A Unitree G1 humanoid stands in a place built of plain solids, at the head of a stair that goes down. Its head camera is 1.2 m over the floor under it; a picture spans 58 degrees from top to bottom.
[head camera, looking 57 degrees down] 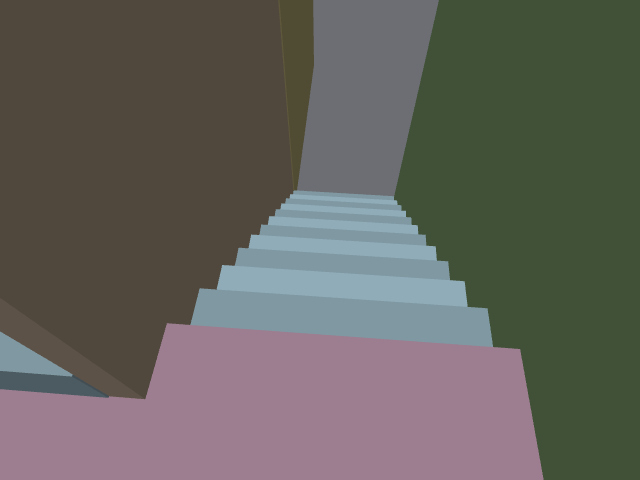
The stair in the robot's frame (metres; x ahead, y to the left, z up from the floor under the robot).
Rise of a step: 0.20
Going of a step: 0.21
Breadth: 1.02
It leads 4 degrees to the right of straight ahead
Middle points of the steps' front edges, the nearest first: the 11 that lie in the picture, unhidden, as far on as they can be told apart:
0.45 -0.06 0.00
0.66 -0.08 -0.20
0.88 -0.09 -0.40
1.09 -0.11 -0.61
1.30 -0.13 -0.81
1.52 -0.14 -1.01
1.73 -0.16 -1.22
1.94 -0.17 -1.42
2.16 -0.19 -1.62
2.37 -0.21 -1.83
2.58 -0.22 -2.03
